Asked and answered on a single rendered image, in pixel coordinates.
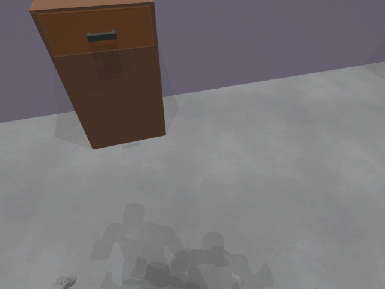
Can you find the robot left hand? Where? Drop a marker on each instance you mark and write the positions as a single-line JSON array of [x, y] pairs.
[[63, 282]]

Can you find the cabinet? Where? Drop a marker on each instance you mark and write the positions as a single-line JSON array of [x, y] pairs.
[[117, 94]]

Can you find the drawer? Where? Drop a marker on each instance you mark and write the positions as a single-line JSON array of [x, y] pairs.
[[67, 31]]

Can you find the handle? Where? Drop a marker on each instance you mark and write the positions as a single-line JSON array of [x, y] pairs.
[[92, 37]]

